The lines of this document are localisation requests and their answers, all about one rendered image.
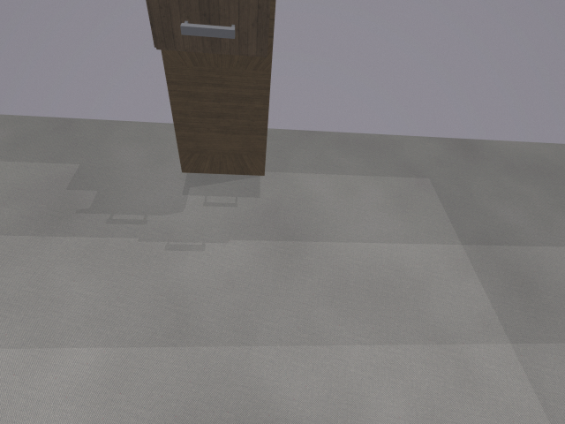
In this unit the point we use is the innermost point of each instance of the handle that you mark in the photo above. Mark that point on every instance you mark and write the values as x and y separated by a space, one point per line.
207 30

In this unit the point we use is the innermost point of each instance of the drawer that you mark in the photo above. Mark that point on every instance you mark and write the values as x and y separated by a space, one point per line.
250 17

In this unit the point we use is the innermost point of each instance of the cabinet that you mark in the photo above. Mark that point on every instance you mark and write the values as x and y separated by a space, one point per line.
219 105

